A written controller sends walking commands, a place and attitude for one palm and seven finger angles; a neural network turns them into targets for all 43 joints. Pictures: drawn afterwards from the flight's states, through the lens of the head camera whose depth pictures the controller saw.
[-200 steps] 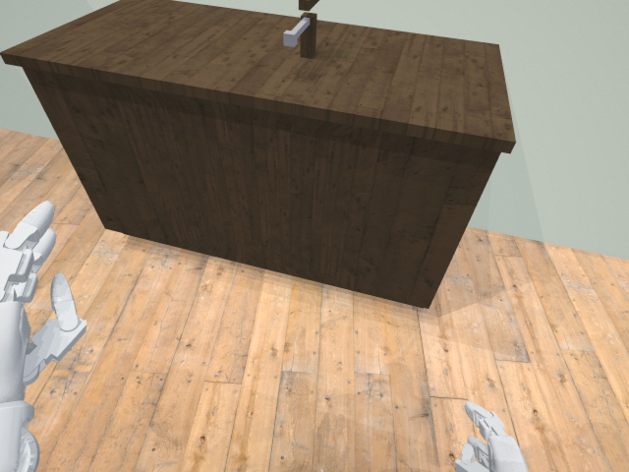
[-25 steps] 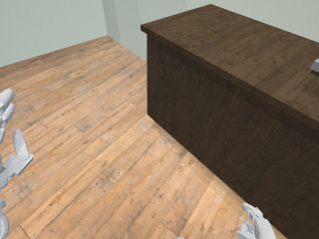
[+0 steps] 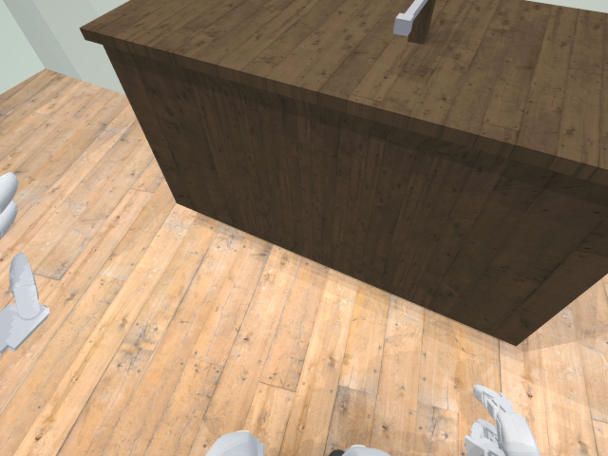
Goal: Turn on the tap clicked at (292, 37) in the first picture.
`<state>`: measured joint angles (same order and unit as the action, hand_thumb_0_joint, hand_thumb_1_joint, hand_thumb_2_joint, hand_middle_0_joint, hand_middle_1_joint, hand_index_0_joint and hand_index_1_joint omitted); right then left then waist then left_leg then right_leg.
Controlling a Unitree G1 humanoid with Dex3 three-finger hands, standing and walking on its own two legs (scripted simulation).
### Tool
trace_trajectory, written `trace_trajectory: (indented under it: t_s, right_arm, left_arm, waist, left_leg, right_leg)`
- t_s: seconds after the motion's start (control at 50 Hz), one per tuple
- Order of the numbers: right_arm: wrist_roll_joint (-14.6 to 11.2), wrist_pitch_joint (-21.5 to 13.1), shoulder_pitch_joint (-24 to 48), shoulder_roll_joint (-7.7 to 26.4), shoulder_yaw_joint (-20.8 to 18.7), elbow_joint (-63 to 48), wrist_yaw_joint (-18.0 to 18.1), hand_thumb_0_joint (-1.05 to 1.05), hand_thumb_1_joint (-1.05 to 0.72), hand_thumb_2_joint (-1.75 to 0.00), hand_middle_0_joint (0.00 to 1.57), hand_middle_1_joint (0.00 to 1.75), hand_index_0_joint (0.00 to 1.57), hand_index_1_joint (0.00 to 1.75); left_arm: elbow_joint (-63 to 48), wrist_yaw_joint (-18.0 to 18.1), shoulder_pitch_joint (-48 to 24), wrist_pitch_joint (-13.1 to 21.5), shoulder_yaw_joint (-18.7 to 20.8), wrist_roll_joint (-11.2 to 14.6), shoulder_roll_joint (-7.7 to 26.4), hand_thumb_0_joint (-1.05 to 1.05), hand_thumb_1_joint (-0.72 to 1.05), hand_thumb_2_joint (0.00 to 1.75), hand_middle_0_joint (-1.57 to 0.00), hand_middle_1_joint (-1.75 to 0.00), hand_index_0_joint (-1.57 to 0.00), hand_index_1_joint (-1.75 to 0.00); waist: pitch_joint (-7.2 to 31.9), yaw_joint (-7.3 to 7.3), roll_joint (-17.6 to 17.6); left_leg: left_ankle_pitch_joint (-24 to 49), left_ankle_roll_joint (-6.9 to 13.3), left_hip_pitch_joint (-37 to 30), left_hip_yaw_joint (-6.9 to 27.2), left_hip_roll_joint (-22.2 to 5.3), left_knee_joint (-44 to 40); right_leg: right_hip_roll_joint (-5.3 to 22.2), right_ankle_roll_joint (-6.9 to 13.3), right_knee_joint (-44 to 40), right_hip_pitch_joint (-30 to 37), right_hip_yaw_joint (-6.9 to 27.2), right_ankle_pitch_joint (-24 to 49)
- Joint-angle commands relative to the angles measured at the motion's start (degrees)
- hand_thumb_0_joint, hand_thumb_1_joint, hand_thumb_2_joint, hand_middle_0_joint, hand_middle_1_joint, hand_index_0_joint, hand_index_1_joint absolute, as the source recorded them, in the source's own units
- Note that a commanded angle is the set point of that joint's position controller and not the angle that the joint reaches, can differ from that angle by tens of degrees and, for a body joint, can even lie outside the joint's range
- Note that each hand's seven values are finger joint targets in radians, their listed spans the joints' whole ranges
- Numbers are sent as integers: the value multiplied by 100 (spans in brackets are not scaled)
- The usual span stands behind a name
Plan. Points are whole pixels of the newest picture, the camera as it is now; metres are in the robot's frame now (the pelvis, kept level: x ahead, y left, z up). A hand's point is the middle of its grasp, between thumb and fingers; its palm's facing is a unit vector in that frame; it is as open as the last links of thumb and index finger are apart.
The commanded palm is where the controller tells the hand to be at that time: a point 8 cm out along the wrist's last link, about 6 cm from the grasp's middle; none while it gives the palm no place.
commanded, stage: turn to face it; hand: left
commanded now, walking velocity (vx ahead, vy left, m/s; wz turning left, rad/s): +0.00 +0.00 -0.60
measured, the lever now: (403, 24) +0.82 -0.15 +0.15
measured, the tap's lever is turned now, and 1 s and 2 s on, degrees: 0 0 0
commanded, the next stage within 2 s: take the last steps up to it in 1.28 s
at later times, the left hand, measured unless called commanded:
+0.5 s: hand (194, 335) +0.20 +0.10 +0.17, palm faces +0.14 -0.87 -0.48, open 7.4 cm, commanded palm +0.15 +0.17 +0.18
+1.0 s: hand (257, 389) +0.16 +0.04 +0.18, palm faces -0.06 -0.89 -0.46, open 7.4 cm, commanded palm +0.14 +0.09 +0.18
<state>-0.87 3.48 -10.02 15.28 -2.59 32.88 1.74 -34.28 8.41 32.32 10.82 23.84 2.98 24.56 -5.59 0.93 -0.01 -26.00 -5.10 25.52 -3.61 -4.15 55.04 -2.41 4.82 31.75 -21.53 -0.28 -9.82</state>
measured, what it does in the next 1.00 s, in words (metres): walks backwards, turning right: left foot, then right foot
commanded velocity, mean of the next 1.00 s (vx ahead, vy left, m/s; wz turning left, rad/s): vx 0.00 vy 0.00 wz -0.57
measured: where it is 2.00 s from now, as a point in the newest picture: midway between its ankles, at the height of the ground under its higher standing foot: outside the picture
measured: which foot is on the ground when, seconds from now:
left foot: up 0.00-0.12, down 0.14-0.40, up 0.42-0.82, down 0.84-1.00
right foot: down 0.00-0.16, up 0.18-0.38, down 0.40-0.86, up 0.88-1.00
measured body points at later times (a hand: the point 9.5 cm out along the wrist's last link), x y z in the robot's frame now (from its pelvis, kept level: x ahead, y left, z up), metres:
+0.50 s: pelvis -0.09 -0.05 -0.01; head -0.04 -0.10 +0.43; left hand +0.19 +0.15 +0.20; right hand +0.02 -0.29 -0.14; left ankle -0.05 +0.12 -0.67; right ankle -0.05 -0.13 -0.73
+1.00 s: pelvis -0.15 -0.05 -0.01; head -0.14 -0.07 +0.44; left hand +0.16 +0.09 +0.20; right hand -0.10 -0.34 -0.09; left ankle -0.07 +0.09 -0.73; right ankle -0.15 -0.14 -0.70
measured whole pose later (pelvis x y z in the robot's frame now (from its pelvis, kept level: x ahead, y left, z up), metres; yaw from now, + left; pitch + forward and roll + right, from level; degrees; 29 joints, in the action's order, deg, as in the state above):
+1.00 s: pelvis -0.15 -0.05 -0.01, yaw -33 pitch -1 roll +1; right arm -1.5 0.3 -11.4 11.5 -0.8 28.6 1.3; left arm -28.5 7.8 26.7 10.9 21.0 1.5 21.5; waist -2.7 -3.0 0.6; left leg -18.6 -4.2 12.9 -8.4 -7.6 33.9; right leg -1.8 -2.2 50.7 -26.7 -1.4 -24.2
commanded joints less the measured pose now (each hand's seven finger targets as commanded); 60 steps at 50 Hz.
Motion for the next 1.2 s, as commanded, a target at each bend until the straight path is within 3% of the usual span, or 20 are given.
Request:
trace_trajectory:
  t_s: [0.0, 0.1, 0.14, 0.16, 0.24, 0.34, 0.36, 0.38, 0.4, 0.48, 0.76, 0.82, 0.86, 0.92, 1.0, 1.02, 1.04, 1.06, 1.1, 1.18]
  right_arm:
    - [0, -251, 452, 262, 16, -1000, 33, 0, -90, -90, 20, 30, 20, 30]
    - [8, -248, 191, 393, 4, -1070, 48, 0, -90, -90, 20, 30, 20, 30]
    - [40, -332, 343, 506, -33, -1182, 91, 0, -90, -90, 20, 30, 20, 30]
    - [20, -387, 412, 306, -4, -1188, 98, 0, -90, -90, 20, 30, 20, 30]
    - [-72, -543, 273, 354, -45, -1096, -56, 0, -90, -90, 20, 30, 20, 30]
    - [-41, -822, -55, 465, -60, -1018, -92, 0, -90, -90, 20, 30, 20, 30]
    - [-65, -852, -88, 359, -55, -1000, -108, 0, -90, -90, 20, 30, 20, 30]
    - [-34, -856, 141, 181, 2, -1120, -80, 0, -90, -90, 20, 30, 20, 30]
    - [-68, -805, 381, 204, 5, -1141, -79, 0, -90, -90, 20, 30, 20, 30]
    - [6, -449, 524, 40, 173, -955, -120, 0, -90, -90, 20, 30, 20, 30]
    - [-19, -121, 279, 372, 7, -1093, -50, 0, -90, -90, 20, 30, 20, 30]
    - [12, -184, 334, 548, -91, -1210, 4, 0, -90, -90, 20, 30, 20, 30]
    - [-10, -320, 513, 296, -40, -1265, 47, 0, -90, -90, 20, 30, 20, 30]
    - [-62, -518, 322, 310, -48, -1123, -13, 0, -90, -90, 20, 30, 20, 30]
    - [-75, -832, 28, 500, -68, -1013, -58, 0, -90, -90, 20, 30, 20, 30]
    - [-69, -869, -1, 439, -62, -974, -62, 0, -90, -90, 20, 30, 20, 30]
    - [-63, -894, 138, 229, -6, -1053, -43, 0, -90, -90, 20, 30, 20, 30]
    - [-77, -882, 346, 295, -60, -1084, -16, 0, -90, -90, 20, 30, 20, 30]
    - [-2, -693, 466, 119, 61, -951, -45, 0, -90, -90, 20, 30, 20, 30]
    - [39, -563, 541, 85, 125, -821, -38, 0, -90, -90, 20, 30, 20, 30]
  left_arm:
    - [-656, 180, -291, 194, 623, 39, 747, 0, 90, 90, -20, -30, -20, -30]
    - [-886, 104, -1024, 241, 312, -41, 701, 0, 90, 90, -20, -30, -20, -30]
    - [-990, 52, -1242, 356, 412, -123, 765, 0, 90, 90, -20, -30, -20, -30]
    - [-899, 63, -1296, 341, 373, -238, 749, 0, 90, 90, -20, -30, -20, -30]
    - [-554, 3, -1264, 358, -21, -187, 344, 0, 90, 90, -20, -30, -20, -30]
    - [-479, 22, -1660, 293, 83, -191, 533, 0, 90, 90, -20, -30, -20, -30]
    - [-511, 42, -1761, 320, 213, -213, 707, 0, 90, 90, -20, -30, -20, -30]
    - [-332, 119, -1433, 320, 563, -229, 1078, 0, 90, 90, -20, -30, -20, -30]
    - [-477, 143, -1417, 261, 637, -42, 1056, 0, 90, 90, -20, -30, -20, -30]
    - [-1132, 145, -492, 429, 877, 79, 1006, 0, 90, 90, -20, -30, -20, -30]
    - [-724, 102, -698, 274, 350, -27, 724, 0, 90, 90, -20, -30, -20, -30]
    - [-1029, 32, -1063, 387, 347, -74, 751, 0, 90, 90, -20, -30, -20, -30]
    - [-1004, 44, -1044, 329, 513, -185, 864, 0, 90, 90, -20, -30, -20, -30]
    - [-486, -31, -881, 335, 239, -143, 501, 0, 90, 90, -20, -30, -20, -30]
    - [-563, 24, -1571, 331, 29, -189, 474, 0, 90, 90, -20, -30, -20, -30]
    - [-462, 40, -1723, 349, 179, -222, 644, 0, 90, 90, -20, -30, -20, -30]
    - [-399, 98, -1730, 383, 413, -224, 942, 0, 90, 90, -20, -30, -20, -30]
    - [-292, 123, -1526, 318, 597, -86, 991, 0, 90, 90, -20, -30, -20, -30]
    - [-637, 119, -892, 333, 624, -22, 977, 0, 90, 90, -20, -30, -20, -30]
    - [-1019, 143, -340, 521, 817, 15, 972, 0, 90, 90, -20, -30, -20, -30]
  waist:
    - [1306, -301, -676]
    - [1148, -145, -150]
    - [802, -238, 1714]
    - [645, -243, 1915]
    - [119, -248, 1413]
    - [674, -210, 984]
    - [839, -195, 42]
    - [915, -308, -1429]
    - [1239, -396, -1758]
    - [1648, -263, -309]
    - [1353, -230, -502]
    - [988, -195, 797]
    - [725, -322, 1785]
    - [105, -326, 1364]
    - [545, -195, 883]
    - [684, -171, 170]
    - [793, -193, -1464]
    - [1111, -324, -1897]
    - [1140, -273, -732]
    - [1526, -179, -437]
  left_leg:
    - [-111, 126, -507, 110, 77, -1085]
    - [287, 470, -2098, 82, -157, -3322]
    - [-33, 1246, -1922, 1543, -1895, -4283]
    - [-332, 1483, -803, 1661, -2338, -4550]
    - [939, 1070, -465, -23, -1845, -3801]
    - [1590, 529, -647, -506, -1442, -2127]
    - [1118, 330, -513, -667, -1047, -1101]
    - [-783, 70, 693, -637, -223, 295]
    - [-874, 48, 691, 179, -140, 1123]
    - [70, -64, 809, 543, -219, 1210]
    - [136, 368, -1520, 45, 185, -2719]
    - [232, 1011, -2313, 986, -1093, -3652]
    - [-120, 1484, -611, 1356, -2171, -4322]
    - [1148, 1177, -373, 72, -1866, -3607]
    - [1966, 593, -660, -313, -1386, -2109]
    - [1532, 440, -444, -432, -1034, -1188]
    - [-140, 147, 405, -593, -239, 102]
    - [-877, 117, 423, 75, 26, 1010]
    - [-229, 104, 572, 620, -108, 1609]
    - [53, 108, 151, 392, -60, 416]
  right_leg:
    - [1505, 480, -1489, 536, 2098, -503]
    - [904, -116, -1077, -498, 1939, -1350]
    - [-69, -587, 1348, -1301, 660, -1701]
    - [35, -674, 3128, -909, 222, -1706]
    - [464, -800, 2571, -659, -200, -1688]
    - [183, -760, -107, 1063, -729, -682]
    - [679, -475, -678, 1298, 8, 60]
    - [1822, 204, -970, 1704, 2161, 2116]
    - [2195, 369, -1288, 1410, 2903, 1703]
    - [1702, 501, -804, 1883, 1913, 1599]
    - [1085, 15, -1587, 348, 2459, -749]
    - [139, -661, -343, -890, 1621, -1060]
    - [-39, -726, 2831, -483, 410, -1546]
    - [418, -750, 2445, -528, 73, -1779]
    - [156, -739, 30, 891, -591, -638]
    - [547, -484, -511, 1223, 11, 159]
    - [1605, 96, -925, 1591, 1858, 2058]
    - [2081, 273, -1430, 1198, 2933, 1793]
    - [2047, 504, -1389, 1160, 2858, 405]
    - [1658, 439, -1254, 1338, 1703, 647]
